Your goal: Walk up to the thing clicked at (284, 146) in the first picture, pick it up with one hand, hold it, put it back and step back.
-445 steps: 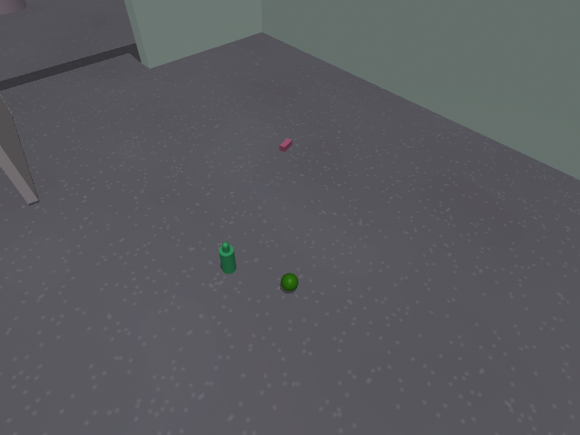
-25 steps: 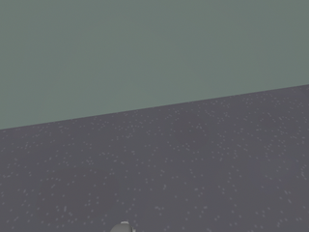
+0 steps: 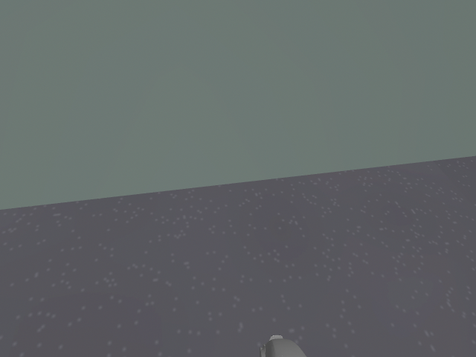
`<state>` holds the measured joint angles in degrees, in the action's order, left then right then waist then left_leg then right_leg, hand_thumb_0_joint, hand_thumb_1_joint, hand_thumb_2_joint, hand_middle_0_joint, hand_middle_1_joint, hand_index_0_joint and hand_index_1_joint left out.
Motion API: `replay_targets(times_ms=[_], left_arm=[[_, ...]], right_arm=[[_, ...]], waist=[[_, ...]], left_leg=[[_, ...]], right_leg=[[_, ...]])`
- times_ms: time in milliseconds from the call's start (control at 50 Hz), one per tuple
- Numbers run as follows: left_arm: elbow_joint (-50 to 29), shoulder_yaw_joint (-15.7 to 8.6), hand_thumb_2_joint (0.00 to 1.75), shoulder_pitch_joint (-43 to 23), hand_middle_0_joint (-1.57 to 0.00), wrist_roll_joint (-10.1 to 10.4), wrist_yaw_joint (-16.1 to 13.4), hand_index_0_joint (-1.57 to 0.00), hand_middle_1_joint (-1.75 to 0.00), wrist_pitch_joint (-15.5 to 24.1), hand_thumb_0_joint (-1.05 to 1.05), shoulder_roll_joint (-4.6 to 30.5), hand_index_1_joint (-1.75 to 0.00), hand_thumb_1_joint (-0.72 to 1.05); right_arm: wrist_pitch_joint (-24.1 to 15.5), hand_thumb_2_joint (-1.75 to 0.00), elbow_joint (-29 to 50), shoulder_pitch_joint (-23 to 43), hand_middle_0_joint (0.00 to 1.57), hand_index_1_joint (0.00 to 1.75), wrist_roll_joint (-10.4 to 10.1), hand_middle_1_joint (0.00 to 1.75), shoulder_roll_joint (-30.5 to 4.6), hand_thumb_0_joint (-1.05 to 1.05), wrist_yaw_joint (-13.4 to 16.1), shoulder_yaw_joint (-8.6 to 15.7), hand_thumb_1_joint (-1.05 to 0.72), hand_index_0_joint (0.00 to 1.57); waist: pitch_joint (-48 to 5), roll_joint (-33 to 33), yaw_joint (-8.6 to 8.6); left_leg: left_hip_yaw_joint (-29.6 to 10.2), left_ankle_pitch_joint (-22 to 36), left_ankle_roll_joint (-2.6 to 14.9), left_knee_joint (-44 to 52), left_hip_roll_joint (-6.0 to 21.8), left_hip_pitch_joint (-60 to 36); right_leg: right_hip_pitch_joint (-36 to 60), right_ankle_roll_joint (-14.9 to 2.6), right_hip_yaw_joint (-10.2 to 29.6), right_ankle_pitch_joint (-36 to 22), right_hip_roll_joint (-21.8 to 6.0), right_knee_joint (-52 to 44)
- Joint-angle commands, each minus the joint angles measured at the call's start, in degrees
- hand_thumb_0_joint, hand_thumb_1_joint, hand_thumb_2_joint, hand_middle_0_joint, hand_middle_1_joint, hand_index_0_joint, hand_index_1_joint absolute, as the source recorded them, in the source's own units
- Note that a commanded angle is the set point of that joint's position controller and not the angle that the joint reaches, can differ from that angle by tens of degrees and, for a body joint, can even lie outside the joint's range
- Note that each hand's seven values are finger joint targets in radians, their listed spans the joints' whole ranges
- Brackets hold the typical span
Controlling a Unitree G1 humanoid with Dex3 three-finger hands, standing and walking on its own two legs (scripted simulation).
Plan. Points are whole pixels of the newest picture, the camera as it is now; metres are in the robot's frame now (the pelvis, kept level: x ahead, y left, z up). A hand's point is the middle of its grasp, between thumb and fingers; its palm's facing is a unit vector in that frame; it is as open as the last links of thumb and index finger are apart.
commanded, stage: walk up
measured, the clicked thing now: out of the picture -0.18 +1.37 -0.76
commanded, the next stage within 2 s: stand in 1.14 s
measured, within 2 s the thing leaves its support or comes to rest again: neither
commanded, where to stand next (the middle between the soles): +0.19 -0.02 m, yaw +1 degrees
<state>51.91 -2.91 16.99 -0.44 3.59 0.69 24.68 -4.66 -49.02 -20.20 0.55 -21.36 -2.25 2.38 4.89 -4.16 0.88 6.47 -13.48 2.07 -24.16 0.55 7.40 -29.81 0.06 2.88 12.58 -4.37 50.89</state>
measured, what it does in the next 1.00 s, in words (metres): walks ahead: right foot, then left foot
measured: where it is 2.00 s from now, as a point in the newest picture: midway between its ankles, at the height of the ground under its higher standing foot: outside the picture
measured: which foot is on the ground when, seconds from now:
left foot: down 0.00-0.20, up 0.22-0.54, down 0.56-1.00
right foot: up 0.00-0.14, down 0.16-1.00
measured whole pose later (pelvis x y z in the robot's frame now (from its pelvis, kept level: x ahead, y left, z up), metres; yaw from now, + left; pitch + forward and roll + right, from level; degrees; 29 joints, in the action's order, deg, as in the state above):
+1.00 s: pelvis +0.12 -0.03 +0.00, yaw +2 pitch -3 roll -1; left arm 64.7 0.0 8.6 -0.1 1.2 0.8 20.9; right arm -0.9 -61.2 -3.3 -0.1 -19.6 -1.5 -1.3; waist 3.0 0.9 -2.3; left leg -0.4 -8.8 -0.1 -25.1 0.8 13.8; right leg -10.4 0.1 -4.8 10.9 -1.3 23.8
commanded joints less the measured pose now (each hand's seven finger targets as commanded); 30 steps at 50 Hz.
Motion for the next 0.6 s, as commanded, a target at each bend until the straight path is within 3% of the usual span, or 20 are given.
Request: replay_targets(times_ms=[0,40,100,120,140,160,180,200,220,240,280,300,360,460,480,520,540,560,580], left_arm=[[-5.7,-2.6,0.9,-4.4,-0.2,-0.3,0.2,-0.2,-0.3,2.1,0.0,8.3,-0.3,0.9],[-5.8,-2.6,0.9,-5.0,-0.2,-0.4,0.4,-0.2,-0.3,2.6,0.0,8.1,-0.3,0.9],[-4.1,-2.8,0.9,-2.2,-0.2,-0.6,-0.4,-0.2,-0.3,3.4,0.0,7.4,-0.3,0.9],[-3.1,-3.1,0.9,1.1,-0.2,-0.7,-1.0,-0.2,-0.3,3.8,0.0,8.0,-0.3,0.9],[-1.9,-4.0,0.9,5.0,-0.2,-0.8,-1.7,-0.2,-0.3,4.4,0.0,10.2,-0.3,0.9],[-2.6,-5.2,0.9,7.3,-0.2,-1.2,-2.3,-0.2,-0.3,4.8,0.0,14.6,-0.3,0.9],[-4.2,-5.1,0.9,4.9,-0.2,-0.7,-2.6,-0.2,-0.3,4.7,0.0,15.9,-0.3,0.9],[-4.2,-5.5,0.9,3.3,-0.2,0.0,-2.6,-0.2,-0.3,4.1,0.0,17.6,-0.3,0.9],[-4.4,-5.1,0.9,2.8,-0.2,0.6,-2.7,-0.2,-0.3,3.7,0.0,15.7,-0.3,0.9],[-4.6,-4.4,0.9,1.8,-0.2,0.8,-2.9,-0.2,-0.3,3.5,0.0,14.3,-0.3,0.9],[-5.4,-3.4,0.9,-1.1,-0.2,0.6,-3.3,-0.2,-0.3,3.6,0.0,12.3,-0.3,0.9],[-5.3,-3.3,0.9,-1.7,-0.2,0.4,-3.4,-0.2,-0.3,3.7,0.0,11.9,-0.3,0.9],[-6.5,-2.7,0.9,-4.1,-0.2,-0.3,-3.5,-0.2,-0.3,3.4,0.0,10.9,-0.3,0.9],[-5.6,-2.4,0.9,-5.8,-0.2,-0.3,-3.7,-0.2,-0.3,2.1,0.0,11.1,-0.3,0.9],[-5.4,-2.3,0.9,-6.8,-0.2,0.0,-3.8,-0.2,-0.3,1.7,0.0,11.1,-0.3,0.9],[-5.2,-1.7,0.9,-8.5,-0.2,0.7,-3.8,-0.2,-0.3,1.0,0.0,10.5,-0.3,0.9],[-5.0,-1.2,0.9,-8.8,-0.2,1.0,-3.8,-0.2,-0.3,0.7,0.0,9.2,-0.3,0.9],[-4.9,-0.5,0.9,-7.0,-0.2,1.4,-3.7,-0.2,-0.3,0.5,0.0,7.0,-0.3,0.9],[-3.5,-0.1,0.9,-5.4,-0.2,2.2,-3.8,-0.2,-0.3,0.1,0.0,6.0,-0.3,0.9]], right_arm=[[-1.2,-0.9,4.3,-1.2,0.2,0.3,-0.1,0.3,-16.8,0.0,1.2,5.3,-0.9,0.2],[-0.9,-0.9,4.9,-0.1,0.2,0.3,0.0,0.3,-17.1,0.0,1.0,5.4,-0.9,0.2],[-0.1,-0.9,5.6,1.0,0.2,0.3,0.0,0.3,-16.3,0.0,1.2,4.9,-0.9,0.2],[0.1,-0.9,5.8,0.9,0.2,0.3,-0.2,0.3,-14.9,0.0,1.3,4.3,-0.9,0.2],[0.0,-0.9,5.7,-0.9,0.2,0.3,-0.6,0.3,-11.7,0.0,1.3,3.1,-0.9,0.2],[-0.1,-0.9,6.7,-3.7,0.2,0.3,-1.0,0.3,-8.5,0.0,1.4,1.7,-0.9,0.2],[0.7,-0.9,5.8,-4.9,0.2,0.3,-0.7,0.3,-8.5,0.0,1.5,1.4,-0.9,0.2],[1.5,-0.9,4.5,-4.0,0.2,0.3,-0.3,0.3,-14.0,0.0,2.3,3.1,-0.9,0.2],[1.6,-0.9,3.5,-2.8,0.2,0.3,0.0,0.3,-15.1,0.0,2.4,3.5,-0.9,0.2],[1.8,-0.9,2.7,-2.1,0.2,0.3,-0.5,0.3,-14.6,0.0,2.3,3.5,-0.9,0.2],[2.1,-0.9,1.2,-3.2,0.2,0.3,-0.8,0.3,-13.3,0.0,1.7,3.1,-0.9,0.2],[2.3,-0.9,0.7,-3.3,0.2,0.3,-0.5,0.3,-12.8,0.0,1.6,3.0,-0.9,0.2],[2.7,-0.9,-0.7,-2.9,0.2,0.3,-0.2,0.3,-11.4,0.0,1.8,2.5,-0.9,0.2],[2.5,-0.9,-2.2,1.9,0.2,0.3,-0.2,0.3,-10.3,0.0,2.4,2.2,-0.9,0.2],[2.4,-0.9,-2.6,2.3,0.2,0.3,-0.1,0.3,-10.4,0.0,2.7,2.3,-0.9,0.2],[2.1,-0.9,-3.7,1.6,0.2,0.3,0.2,0.3,-11.1,0.0,3.0,2.5,-0.9,0.2],[1.8,-0.9,-3.9,1.9,0.2,0.3,0.5,0.3,-12.3,0.0,3.2,2.7,-0.9,0.2],[1.4,-0.9,-3.4,3.7,0.2,0.3,1.0,0.3,-15.6,0.0,3.3,3.2,-0.9,0.2],[1.2,-0.9,-1.9,9.4,0.2,0.3,0.5,0.3,-17.4,0.0,3.1,2.8,-0.9,0.2]], waist=[[1.6,11.6,1.86],[1.4,11.3,1.42],[-1.3,9.2,-0.51],[-3.7,6.4,-2.33],[-7.9,-0.8,-4.14],[-12.3,-11.7,-4.23],[-8.7,-12.5,-3.36],[-6.1,-9.3,-3.78],[-3.5,-6.4,-3.57],[-2.1,-4.6,-3.15],[-2.4,-4.3,-1.26],[-2.3,-5.3,-1.2],[-3.0,-4.6,-0.94],[-5.6,-5.3,-1.85],[-5.9,-4.4,-1.22],[-6.2,-2.0,0.18],[-6.2,1.2,0.66],[-7.6,9.5,-1.0],[-6.3,13.8,-3.4]], left_leg=[[-8.8,3.6,9.46,10.2,13.6,-0.2],[-8.4,3.8,9.46,8.4,13.8,1.8],[-7.9,11.7,8.17,0.1,13.8,4.4],[-6.6,14.7,6.68,-6.2,12.3,5.2],[-3.9,13.1,4.81,-16.8,8.6,6.8],[-0.8,1.1,1.99,-29.2,4.0,12.9],[-3.4,-17.0,0.05,-33.7,-1.9,23.5],[-6.2,-20.7,0.34,-37.2,0.7,24.0],[-8.0,-20.2,0.26,-38.3,1.8,24.1],[-9.8,-17.4,0.12,-38.0,2.5,23.0],[-8.8,-11.7,-0.32,-35.0,2.9,21.9],[-8.3,-9.3,-0.63,-33.9,2.5,20.6],[-6.9,-7.4,-2.21,-28.0,2.5,17.0],[-5.3,-1.8,-2.79,-15.9,2.1,9.2],[-4.8,0.3,-2.32,-13.6,1.5,7.2],[-4.8,5.1,-1.05,-7.7,0.8,2.5],[-8.2,7.0,-0.22,-3.4,2.9,2.1],[-19.4,10.0,2.17,0.9,11.1,1.9],[-27.8,7.3,6.66,4.7,16.8,7.6]], right_leg=[[-1.0,-0.11,-2.7,-2.2,-1.5,-9.2],[3.7,-0.65,-3.9,-2.6,-1.2,-14.1],[13.8,-1.68,-6.1,-2.9,1.5,-19.7],[19.6,-2.27,-5.4,-4.5,2.1,-22.7],[26.7,-3.38,-3.3,-4.1,1.2,-25.5],[32.2,-6.6,12.1,-3.2,-9.8,-28.6],[32.8,-11.07,27.0,1.2,-17.4,-34.0],[28.6,-15.78,30.0,4.6,-19.8,-33.7],[24.5,-15.75,25.7,4.0,-18.0,-34.2],[22.0,-14.11,19.6,2.1,-15.2,-34.3],[20.0,-11.47,10.2,-1.9,-10.4,-33.5],[17.9,-11.04,8.4,-3.7,-9.2,-33.9],[14.2,-12.09,3.1,-9.6,-8.3,-32.8],[12.7,-11.47,2.2,-15.8,-9.9,-26.2],[11.9,-10.97,2.1,-17.2,-10.0,-24.2],[8.9,-9.01,2.3,-14.1,-9.6,-20.5],[8.2,-7.05,2.0,-9.7,-8.5,-19.1],[7.1,-3.83,-0.6,-3.0,-4.0,-14.2],[9.8,-1.77,-4.0,9.1,3.0,-11.5]])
